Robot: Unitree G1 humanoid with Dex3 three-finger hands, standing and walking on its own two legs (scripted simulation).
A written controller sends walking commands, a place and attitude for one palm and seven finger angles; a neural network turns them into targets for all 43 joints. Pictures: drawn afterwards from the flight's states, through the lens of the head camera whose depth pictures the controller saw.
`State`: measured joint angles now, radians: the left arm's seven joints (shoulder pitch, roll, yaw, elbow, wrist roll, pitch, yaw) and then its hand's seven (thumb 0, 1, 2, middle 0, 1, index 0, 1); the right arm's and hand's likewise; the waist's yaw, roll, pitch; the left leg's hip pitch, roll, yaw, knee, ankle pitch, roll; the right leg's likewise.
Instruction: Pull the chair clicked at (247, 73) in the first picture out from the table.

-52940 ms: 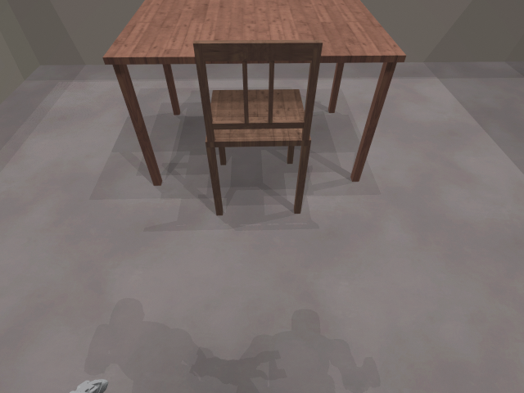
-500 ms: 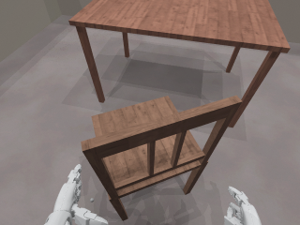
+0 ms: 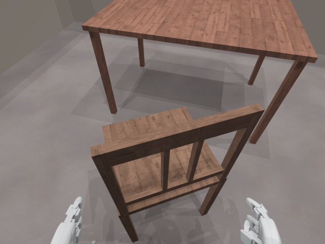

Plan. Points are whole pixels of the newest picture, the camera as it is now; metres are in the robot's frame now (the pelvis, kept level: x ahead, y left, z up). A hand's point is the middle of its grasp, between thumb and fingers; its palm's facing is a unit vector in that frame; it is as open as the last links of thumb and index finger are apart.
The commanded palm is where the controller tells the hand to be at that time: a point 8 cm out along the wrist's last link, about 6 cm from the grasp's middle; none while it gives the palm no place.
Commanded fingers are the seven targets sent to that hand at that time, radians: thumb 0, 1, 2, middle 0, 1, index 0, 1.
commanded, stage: draw the hand back to the body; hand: left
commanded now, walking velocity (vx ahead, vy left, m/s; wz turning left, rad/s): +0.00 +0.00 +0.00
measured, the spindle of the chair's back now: (164, 170) +0.34 +0.00 -0.04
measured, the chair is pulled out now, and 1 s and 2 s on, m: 0.51 0.51 0.51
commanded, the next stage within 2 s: step back with the hand held close in 1.58 s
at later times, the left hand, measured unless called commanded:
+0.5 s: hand (67, 222) +0.16 +0.18 +0.09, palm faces +0.03 -0.99 -0.10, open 17.4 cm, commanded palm +0.13 +0.24 +0.10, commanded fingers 0.00 -0.33 0.31 -0.03 -0.05 -0.03 -0.05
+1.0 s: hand (18, 175) +0.21 +0.24 +0.18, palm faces +0.39 -0.82 -0.42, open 12.3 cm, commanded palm +0.16 +0.29 +0.20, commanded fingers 0.00 0.57 0.74 -0.16 -0.23 -0.16 -0.23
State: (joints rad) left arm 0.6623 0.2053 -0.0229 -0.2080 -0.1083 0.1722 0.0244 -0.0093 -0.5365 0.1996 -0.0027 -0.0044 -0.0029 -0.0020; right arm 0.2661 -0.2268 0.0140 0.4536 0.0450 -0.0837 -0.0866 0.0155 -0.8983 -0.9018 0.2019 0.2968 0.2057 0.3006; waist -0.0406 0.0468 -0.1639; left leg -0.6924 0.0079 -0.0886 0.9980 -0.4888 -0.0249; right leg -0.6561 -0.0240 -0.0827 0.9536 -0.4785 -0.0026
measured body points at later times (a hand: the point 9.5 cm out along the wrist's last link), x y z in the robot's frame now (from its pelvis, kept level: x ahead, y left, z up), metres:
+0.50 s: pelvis -0.01 -0.01 -0.01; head +0.01 -0.02 +0.44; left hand +0.15 +0.23 +0.10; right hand +0.17 -0.24 -0.08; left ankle +0.00 +0.13 -0.68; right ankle +0.00 -0.12 -0.68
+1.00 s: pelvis +0.03 +0.00 +0.05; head +0.01 -0.02 +0.50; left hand +0.18 +0.29 +0.20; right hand +0.22 -0.22 -0.03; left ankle +0.00 +0.13 -0.68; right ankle +0.00 -0.12 -0.68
